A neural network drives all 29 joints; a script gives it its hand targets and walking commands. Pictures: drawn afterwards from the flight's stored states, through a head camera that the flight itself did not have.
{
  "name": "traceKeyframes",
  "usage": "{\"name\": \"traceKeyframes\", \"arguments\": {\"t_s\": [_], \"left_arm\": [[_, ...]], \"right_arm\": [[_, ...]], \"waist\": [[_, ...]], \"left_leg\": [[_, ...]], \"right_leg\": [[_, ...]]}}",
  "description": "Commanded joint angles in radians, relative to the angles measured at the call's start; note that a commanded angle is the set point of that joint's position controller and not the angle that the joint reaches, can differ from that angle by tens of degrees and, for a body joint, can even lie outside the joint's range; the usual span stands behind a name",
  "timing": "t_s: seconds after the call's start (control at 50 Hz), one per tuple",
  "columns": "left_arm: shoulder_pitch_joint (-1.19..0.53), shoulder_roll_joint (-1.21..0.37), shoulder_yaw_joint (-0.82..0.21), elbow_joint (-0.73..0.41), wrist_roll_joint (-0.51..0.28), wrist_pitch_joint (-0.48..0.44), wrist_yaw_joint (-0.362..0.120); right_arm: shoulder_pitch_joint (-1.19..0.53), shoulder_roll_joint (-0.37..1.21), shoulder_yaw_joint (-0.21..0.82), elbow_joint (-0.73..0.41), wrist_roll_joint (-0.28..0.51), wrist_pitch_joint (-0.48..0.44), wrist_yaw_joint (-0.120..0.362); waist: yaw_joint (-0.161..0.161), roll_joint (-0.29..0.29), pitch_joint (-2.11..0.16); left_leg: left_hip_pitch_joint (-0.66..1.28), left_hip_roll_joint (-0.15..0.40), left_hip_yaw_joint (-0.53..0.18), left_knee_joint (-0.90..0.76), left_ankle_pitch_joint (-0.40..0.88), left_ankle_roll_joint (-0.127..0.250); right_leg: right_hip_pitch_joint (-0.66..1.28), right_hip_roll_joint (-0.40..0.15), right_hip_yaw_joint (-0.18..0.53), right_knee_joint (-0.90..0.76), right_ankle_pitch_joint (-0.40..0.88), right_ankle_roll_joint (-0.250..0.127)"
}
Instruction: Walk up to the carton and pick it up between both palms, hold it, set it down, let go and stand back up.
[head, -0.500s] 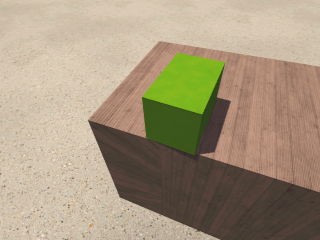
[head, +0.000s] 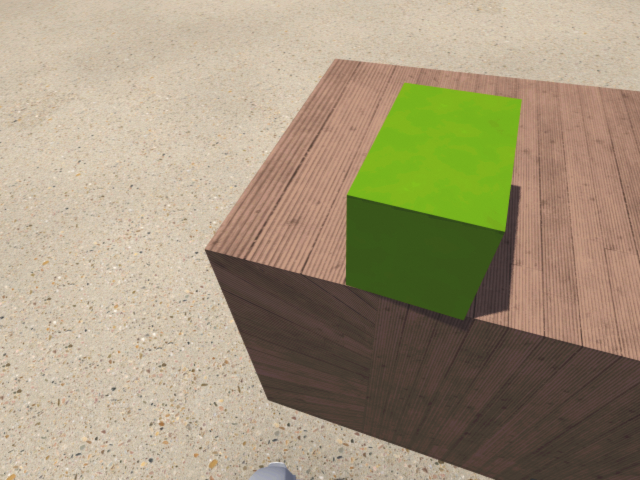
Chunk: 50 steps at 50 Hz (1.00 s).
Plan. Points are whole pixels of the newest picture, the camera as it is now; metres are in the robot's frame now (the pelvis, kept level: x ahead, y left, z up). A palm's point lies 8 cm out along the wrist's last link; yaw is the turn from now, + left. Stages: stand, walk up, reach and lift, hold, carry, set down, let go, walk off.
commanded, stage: walk up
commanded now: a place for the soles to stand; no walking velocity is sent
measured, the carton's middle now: (432, 193) +0.51 -0.10 +0.08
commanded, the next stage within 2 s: reach and lift in 1.66 s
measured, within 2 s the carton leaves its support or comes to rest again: neither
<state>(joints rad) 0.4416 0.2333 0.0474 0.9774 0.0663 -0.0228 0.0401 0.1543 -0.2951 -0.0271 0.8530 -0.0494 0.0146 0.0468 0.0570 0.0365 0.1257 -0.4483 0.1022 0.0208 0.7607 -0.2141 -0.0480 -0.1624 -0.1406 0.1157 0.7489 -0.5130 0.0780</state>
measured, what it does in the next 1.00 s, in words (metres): steps on the spot, turning right: right foot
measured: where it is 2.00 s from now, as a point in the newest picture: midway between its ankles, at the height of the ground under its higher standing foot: outside the picture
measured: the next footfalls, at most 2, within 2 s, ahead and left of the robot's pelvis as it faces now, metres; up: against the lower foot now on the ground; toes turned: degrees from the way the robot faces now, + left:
right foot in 0.40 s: +0.06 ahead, -0.11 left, +0.00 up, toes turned -16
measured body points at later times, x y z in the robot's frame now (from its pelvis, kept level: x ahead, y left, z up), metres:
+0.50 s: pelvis +0.01 +0.02 -0.01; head +0.04 -0.03 +0.44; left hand +0.22 +0.22 -0.11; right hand +0.02 -0.27 -0.15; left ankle +0.09 +0.16 -0.68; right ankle +0.02 -0.10 -0.70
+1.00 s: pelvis +0.02 +0.03 +0.03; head +0.02 +0.03 +0.48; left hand +0.19 +0.22 -0.11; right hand -0.02 -0.20 -0.12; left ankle +0.08 +0.15 -0.70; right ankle +0.02 -0.10 -0.70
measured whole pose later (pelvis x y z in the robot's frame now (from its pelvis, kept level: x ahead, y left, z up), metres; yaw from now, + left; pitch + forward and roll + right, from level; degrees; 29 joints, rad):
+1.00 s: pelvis +0.02 +0.03 +0.03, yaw -22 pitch -2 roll +1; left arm 0.20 0.19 -0.02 0.95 0.00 0.00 -0.01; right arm 0.27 -0.20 0.02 0.95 0.00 0.00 0.01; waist 0.00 -0.01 0.03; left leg -0.24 0.06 0.10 0.56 -0.28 -0.02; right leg -0.30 0.01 0.07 0.59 -0.25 0.01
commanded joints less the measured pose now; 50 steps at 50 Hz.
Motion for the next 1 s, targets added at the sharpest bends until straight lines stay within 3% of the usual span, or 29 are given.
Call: {"name": "traceKeyframes", "arguments": {"t_s": [0.0,0.02,0.04,0.1,0.18,0.22,0.24,0.3,0.32,0.34,0.36,0.38,0.4,0.42,0.44,0.46,0.48,0.5,0.52,0.54,0.58,0.6,0.62,0.64,0.66,0.68,0.72,0.78,0.98], "left_arm": [[-0.004,0.078,0.004,-0.213,-0.039,0.019,0.004],[-0.031,0.101,0.006,-0.216,-0.040,0.022,0.003],[-0.021,0.088,0.002,-0.206,-0.048,0.020,-0.003],[0.043,0.101,0.013,-0.196,-0.038,0.021,0.000],[-0.088,0.122,0.035,-0.251,-0.029,0.058,-0.007],[-0.143,0.125,0.044,-0.288,-0.021,0.074,-0.021],[-0.158,0.118,0.045,-0.300,-0.022,0.076,-0.028],[-0.174,0.090,0.045,-0.316,-0.038,0.062,-0.047],[-0.143,0.076,0.045,-0.307,-0.050,0.050,-0.052],[-0.092,0.071,0.050,-0.286,-0.063,0.032,-0.054],[-0.057,0.107,0.066,-0.268,-0.065,0.016,-0.052],[-0.060,0.171,0.084,-0.281,-0.062,0.005,-0.046],[-0.084,0.240,0.087,-0.334,-0.074,-0.001,-0.032],[-0.086,0.249,0.092,-0.315,-0.095,0.000,-0.021],[-0.138,0.201,0.077,-0.316,-0.087,0.004,-0.009],[-0.173,0.180,0.062,-0.314,-0.073,0.008,0.000],[-0.229,0.180,0.058,-0.334,-0.060,0.015,0.007],[-0.259,0.158,0.048,-0.344,-0.060,0.013,0.003],[-0.261,0.131,0.038,-0.340,-0.057,0.013,-0.006],[-0.269,0.119,0.033,-0.343,-0.054,0.011,-0.012],[-0.297,0.122,0.027,-0.337,-0.048,0.009,-0.018],[-0.332,0.127,0.019,-0.327,-0.051,0.011,-0.022],[-0.345,0.116,0.007,-0.316,-0.056,0.013,-0.029],[-0.309,0.082,0.000,-0.316,-0.070,0.015,-0.035],[-0.250,0.058,-0.009,-0.282,-0.073,0.023,-0.033],[-0.249,0.063,-0.011,-0.257,-0.066,0.024,-0.033],[-0.270,0.091,-0.011,-0.219,-0.075,0.019,-0.040],[-0.264,0.081,-0.022,-0.184,-0.067,0.003,-0.043],[-0.253,0.081,-0.043,-0.079,-0.069,-0.004,-0.037]], "right_arm": [[0.129,-0.290,-0.078,-0.073,0.053,0.010,-0.055],[0.078,-0.247,-0.059,-0.093,0.062,0.016,-0.063],[0.060,-0.231,-0.053,-0.096,0.054,0.016,-0.072],[0.019,-0.138,-0.028,-0.092,0.029,-0.001,-0.071],[0.014,-0.134,-0.034,-0.106,0.010,-0.030,-0.089],[0.026,-0.140,-0.035,-0.112,0.005,-0.042,-0.107],[0.016,-0.141,-0.035,-0.118,0.006,-0.045,-0.112],[-0.026,-0.149,-0.033,-0.134,-0.002,-0.042,-0.110],[-0.058,-0.151,-0.027,-0.138,-0.005,-0.036,-0.102],[-0.103,-0.147,-0.015,-0.139,-0.005,-0.025,-0.088],[-0.077,-0.114,0.000,-0.129,-0.011,-0.010,-0.076],[0.013,-0.046,0.019,-0.121,-0.005,0.001,-0.061],[-0.001,-0.005,0.031,-0.178,0.026,0.011,-0.054],[-0.067,-0.069,0.015,-0.171,0.039,0.035,-0.068],[-0.075,-0.066,0.018,-0.165,0.039,0.044,-0.064],[-0.038,-0.019,0.038,-0.142,0.042,0.041,-0.060],[0.010,-0.011,0.040,-0.118,0.039,0.034,-0.062],[0.054,-0.029,0.032,-0.091,0.028,0.023,-0.070],[0.076,-0.042,0.027,-0.074,0.020,0.012,-0.073],[0.076,-0.048,0.023,-0.068,0.020,0.007,-0.074],[0.098,-0.031,0.021,-0.063,0.030,-0.001,-0.067],[0.122,-0.026,0.021,-0.060,0.036,-0.010,-0.062],[0.138,-0.038,0.020,-0.064,0.036,-0.022,-0.059],[0.082,-0.085,0.009,-0.074,0.042,-0.026,-0.056],[0.031,-0.109,0.003,-0.063,0.062,-0.021,-0.049],[0.023,-0.092,0.008,-0.055,0.064,-0.018,-0.041],[0.073,-0.061,0.015,-0.041,0.052,-0.018,-0.038],[0.103,-0.056,0.016,-0.012,0.054,-0.030,-0.036],[0.110,-0.044,0.013,0.047,0.052,-0.032,-0.042]], "waist": [[-0.110,0.233,-0.154],[-0.102,0.146,-0.070],[-0.087,0.130,-0.046],[-0.055,0.170,-0.100],[-0.082,0.119,-0.107],[-0.089,0.096,-0.115],[-0.087,0.097,-0.121],[-0.072,0.134,-0.153],[-0.044,0.134,-0.174],[-0.003,0.110,-0.197],[0.015,0.004,-0.216],[0.003,-0.191,-0.239],[0.007,-0.320,-0.230],[0.037,-0.161,-0.226],[0.008,-0.122,-0.177],[-0.007,-0.141,-0.165],[-0.031,-0.202,-0.157],[-0.047,-0.256,-0.168],[-0.043,-0.260,-0.194],[-0.045,-0.232,-0.204],[-0.070,-0.188,-0.222],[-0.100,-0.164,-0.221],[-0.117,-0.126,-0.228],[-0.070,-0.049,-0.198],[-0.011,-0.018,-0.158],[-0.012,-0.022,-0.115],[-0.047,-0.056,-0.060],[-0.049,-0.017,-0.081],[-0.055,-0.031,-0.089]], "left_leg": [[0.241,0.388,-0.650,-0.597,-0.455,0.237],[0.173,0.347,-0.541,-0.601,-0.463,0.223],[0.174,0.319,-0.441,-0.536,-0.339,0.229],[0.167,0.315,-0.290,-0.431,-0.082,0.275],[0.223,0.434,-0.285,-0.372,0.250,0.343],[0.263,0.477,-0.275,-0.373,0.316,0.353],[0.269,0.474,-0.245,-0.368,0.318,0.344],[0.255,0.408,-0.099,-0.306,0.281,0.277],[0.205,0.360,-0.018,-0.252,0.224,0.235],[0.124,0.305,0.071,-0.157,0.134,0.181],[0.049,0.242,0.143,0.002,0.049,0.127],[-0.062,0.152,0.198,0.192,-0.152,0.072],[-0.190,0.019,0.134,0.303,-0.560,0.014],[-0.069,0.046,-0.015,0.359,-0.598,0.021],[-0.126,0.047,-0.034,0.344,-0.522,0.017],[-0.171,0.061,-0.033,0.293,-0.455,0.016],[-0.155,0.067,-0.021,0.242,-0.407,0.017],[-0.094,0.063,-0.018,0.211,-0.358,0.019],[-0.034,0.042,-0.002,0.200,-0.356,0.021],[0.012,0.029,0.002,0.174,-0.347,0.023],[0.121,0.003,0.017,0.020,-0.255,0.040],[0.208,-0.006,0.026,-0.117,-0.117,0.057],[0.291,0.022,-0.033,-0.210,0.074,0.079],[0.221,0.082,-0.136,-0.278,0.012,0.100],[0.061,0.102,-0.159,-0.329,-0.167,0.124],[0.020,0.078,-0.132,-0.347,-0.254,0.118],[0.082,0.036,-0.077,-0.334,-0.252,0.098],[0.127,0.039,-0.074,-0.349,-0.176,0.098],[0.194,0.047,-0.060,-0.407,-0.173,0.102]], "right_leg": [[-0.431,0.134,-0.053,0.549,-0.218,-0.076],[-0.436,0.118,-0.031,0.583,-0.142,-0.078],[-0.452,0.099,-0.039,0.583,-0.105,-0.072],[-0.357,0.074,-0.044,0.495,-0.107,-0.056],[-0.370,0.061,-0.025,0.468,-0.086,-0.044],[-0.403,0.052,-0.010,0.470,-0.060,-0.038],[-0.396,0.052,-0.014,0.442,-0.059,-0.037],[-0.308,0.062,-0.066,0.252,-0.029,-0.047],[-0.209,0.082,-0.106,0.127,0.037,-0.063],[-0.069,0.118,-0.154,-0.026,0.197,-0.082],[0.033,0.155,-0.142,-0.138,0.332,-0.090],[0.093,0.082,0.071,-0.200,0.408,-0.127],[0.006,-0.169,0.532,-0.343,0.422,-0.258],[-0.146,-0.233,0.593,-0.411,0.192,-0.342],[-0.095,-0.170,0.495,-0.401,0.189,-0.321],[-0.049,-0.139,0.403,-0.360,0.225,-0.293],[-0.062,-0.118,0.357,-0.336,0.252,-0.271],[-0.091,-0.111,0.332,-0.305,0.361,-0.263],[-0.107,-0.101,0.306,-0.280,0.463,-0.269],[-0.119,-0.101,0.284,-0.253,0.566,-0.270],[-0.159,-0.072,0.220,-0.218,0.588,-0.244],[-0.210,-0.042,0.178,-0.192,0.558,-0.214],[-0.273,-0.018,0.147,-0.161,0.495,-0.177],[-0.271,0.062,0.065,-0.149,0.322,-0.138],[-0.149,0.100,0.036,-0.176,0.172,-0.131],[-0.123,0.088,0.065,-0.212,0.119,-0.134],[-0.199,0.070,0.104,-0.262,0.118,-0.138],[-0.176,0.066,0.089,-0.270,0.202,-0.138],[-0.158,0.080,0.061,-0.303,0.268,-0.123]]}}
